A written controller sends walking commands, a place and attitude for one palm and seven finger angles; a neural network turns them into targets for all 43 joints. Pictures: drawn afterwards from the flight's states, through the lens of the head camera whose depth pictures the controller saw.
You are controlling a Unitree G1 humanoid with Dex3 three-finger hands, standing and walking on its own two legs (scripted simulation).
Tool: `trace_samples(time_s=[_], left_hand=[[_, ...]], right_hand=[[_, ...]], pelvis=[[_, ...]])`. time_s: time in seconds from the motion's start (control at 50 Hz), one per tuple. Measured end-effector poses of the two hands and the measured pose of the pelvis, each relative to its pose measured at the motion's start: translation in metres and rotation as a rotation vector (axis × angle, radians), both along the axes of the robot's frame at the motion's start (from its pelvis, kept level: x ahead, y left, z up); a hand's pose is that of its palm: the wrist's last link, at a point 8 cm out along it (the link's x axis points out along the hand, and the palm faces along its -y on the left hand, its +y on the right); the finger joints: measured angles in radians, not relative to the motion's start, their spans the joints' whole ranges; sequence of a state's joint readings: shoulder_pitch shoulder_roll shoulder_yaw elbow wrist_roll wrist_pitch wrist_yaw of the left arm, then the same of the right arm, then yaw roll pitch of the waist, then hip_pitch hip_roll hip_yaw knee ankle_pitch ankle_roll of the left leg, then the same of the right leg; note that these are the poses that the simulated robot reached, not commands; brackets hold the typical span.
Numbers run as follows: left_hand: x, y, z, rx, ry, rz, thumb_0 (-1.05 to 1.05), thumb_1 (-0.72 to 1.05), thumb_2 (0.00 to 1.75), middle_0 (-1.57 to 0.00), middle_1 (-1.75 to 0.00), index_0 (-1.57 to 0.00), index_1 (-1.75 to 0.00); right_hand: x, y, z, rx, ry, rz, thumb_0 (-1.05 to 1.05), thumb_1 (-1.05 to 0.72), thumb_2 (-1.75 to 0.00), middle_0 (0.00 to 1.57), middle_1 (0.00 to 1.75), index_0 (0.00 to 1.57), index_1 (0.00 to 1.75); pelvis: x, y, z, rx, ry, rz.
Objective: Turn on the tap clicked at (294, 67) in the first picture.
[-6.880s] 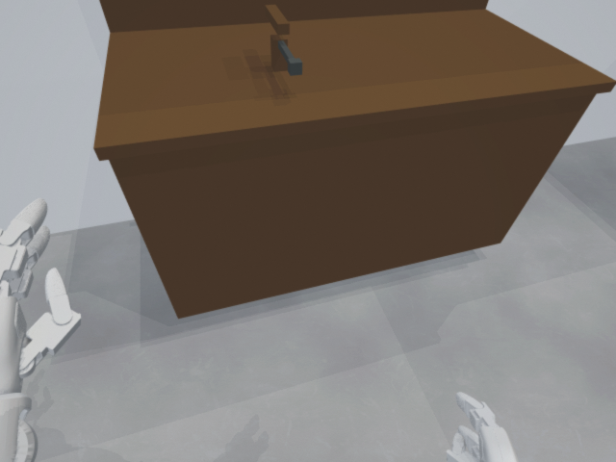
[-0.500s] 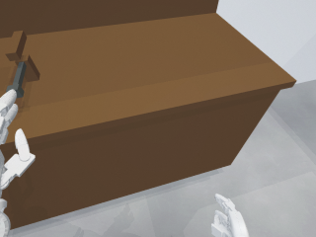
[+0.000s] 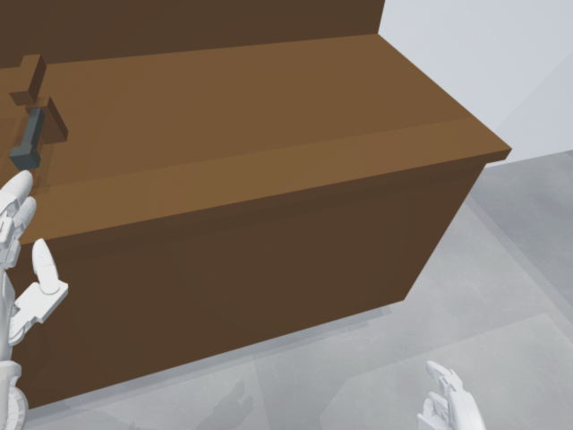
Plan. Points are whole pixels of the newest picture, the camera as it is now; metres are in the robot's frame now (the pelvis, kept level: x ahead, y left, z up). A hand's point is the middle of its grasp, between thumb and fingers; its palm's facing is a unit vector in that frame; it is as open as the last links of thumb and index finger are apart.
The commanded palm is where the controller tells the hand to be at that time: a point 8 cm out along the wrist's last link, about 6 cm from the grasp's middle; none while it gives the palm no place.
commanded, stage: come to a stop and stand still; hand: left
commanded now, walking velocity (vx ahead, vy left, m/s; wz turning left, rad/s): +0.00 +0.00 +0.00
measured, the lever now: (25, 157) +0.46 +0.45 +0.11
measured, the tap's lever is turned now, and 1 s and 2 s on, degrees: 0 0 0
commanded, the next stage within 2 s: look again from close up in 0.18 s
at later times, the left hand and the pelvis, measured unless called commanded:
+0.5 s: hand (38, 261) +0.24 +0.28 +0.17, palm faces +0.37 -0.85 -0.38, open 7.4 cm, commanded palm +0.17 +0.31 +0.18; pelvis -0.01 +0.04 +0.00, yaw -3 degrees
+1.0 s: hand (22, 233) +0.28 +0.32 +0.16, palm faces +0.40 -0.86 -0.33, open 7.4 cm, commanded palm +0.21 +0.35 +0.18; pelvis +0.05 +0.08 -0.01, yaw -1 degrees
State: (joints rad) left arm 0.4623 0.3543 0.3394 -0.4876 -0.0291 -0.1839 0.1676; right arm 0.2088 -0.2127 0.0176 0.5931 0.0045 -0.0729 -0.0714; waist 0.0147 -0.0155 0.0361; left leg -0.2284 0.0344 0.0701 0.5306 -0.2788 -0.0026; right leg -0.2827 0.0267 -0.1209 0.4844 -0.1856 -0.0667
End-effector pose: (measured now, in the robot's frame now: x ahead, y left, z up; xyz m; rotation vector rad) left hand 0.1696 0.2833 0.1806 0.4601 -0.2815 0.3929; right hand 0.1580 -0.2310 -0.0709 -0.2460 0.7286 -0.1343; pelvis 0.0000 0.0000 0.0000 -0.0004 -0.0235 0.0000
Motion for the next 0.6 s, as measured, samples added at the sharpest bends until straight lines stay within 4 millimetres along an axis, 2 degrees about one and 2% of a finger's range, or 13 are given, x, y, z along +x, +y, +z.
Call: trace_samples(time_s=[0.12,0.28,0.34,0.38,0.4,0.44,0.52,0.6], left_hand=[[-0.004,-0.005,-0.006,-0.029,0.024,-0.016,0.01,0.89,0.9,-0.21,-0.3,-0.21,-0.3],[-0.007,0.011,-0.007,-0.02,0.048,-0.003,0.01,0.89,0.9,-0.22,-0.3,-0.22,-0.3],[0.009,0.04,0.016,0.127,-0.038,0.014,0.01,0.88,0.9,-0.22,-0.3,-0.22,-0.3],[0.019,0.058,0.024,0.095,-0.094,0.052,0.01,0.88,0.9,-0.22,-0.3,-0.22,-0.3],[0.023,0.061,0.025,0.071,-0.106,0.057,0.01,0.88,0.9,-0.22,-0.3,-0.22,-0.3],[0.026,0.056,0.02,0.038,-0.091,0.024,0.01,0.89,0.9,-0.21,-0.3,-0.21,-0.3],[0.029,0.035,-0.004,0.001,0.021,-0.103,0.01,0.89,0.9,-0.21,-0.3,-0.21,-0.3],[0.032,0.041,-0.019,-0.007,0.077,-0.125,0.01,0.89,0.9,-0.22,-0.3,-0.21,-0.3]], right_hand=[[-0.011,0.012,-0.008,0.038,0.017,0.011,0.01,-0.9,-0.9,0.21,0.3,0.2,0.3],[-0.029,0.023,-0.009,0.027,0.073,0.005,0.01,-0.9,-0.9,0.21,0.3,0.2,0.3],[-0.034,0.027,-0.013,0.015,0.084,0.051,0.01,-0.9,-0.9,0.21,0.3,0.2,0.3],[-0.035,0.029,-0.013,0.033,0.076,0.055,0.01,-0.9,-0.9,0.21,0.3,0.2,0.3],[-0.035,0.03,-0.012,0.044,0.062,0.048,0.01,-0.9,-0.9,0.21,0.3,0.2,0.3],[-0.034,0.033,-0.008,0.06,0.027,0.025,0.01,-0.9,-0.9,0.21,0.3,0.2,0.3],[-0.03,0.04,0.001,0.062,-0.023,-0.018,0.01,-0.9,-0.9,0.21,0.3,0.2,0.3],[-0.02,0.05,0.007,0.039,-0.032,-0.012,0.01,-0.9,-0.9,0.21,0.3,0.2,0.3]], pelvis=[[-0.006,0.002,-0.001,-0.011,0.005,0.002],[-0.008,0.011,0.003,-0.008,0.006,-0.001],[-0.015,0.011,0.001,-0.011,0.01,0.005],[-0.017,0.016,0.0,-0.012,0.005,-0.01],[-0.017,0.019,0.001,-0.013,0.003,-0.019],[-0.013,0.028,0.002,-0.013,0.003,-0.037],[-0.003,0.042,0.005,-0.008,0.006,-0.054],[0.007,0.049,0.004,-0.003,0.001,-0.048]])
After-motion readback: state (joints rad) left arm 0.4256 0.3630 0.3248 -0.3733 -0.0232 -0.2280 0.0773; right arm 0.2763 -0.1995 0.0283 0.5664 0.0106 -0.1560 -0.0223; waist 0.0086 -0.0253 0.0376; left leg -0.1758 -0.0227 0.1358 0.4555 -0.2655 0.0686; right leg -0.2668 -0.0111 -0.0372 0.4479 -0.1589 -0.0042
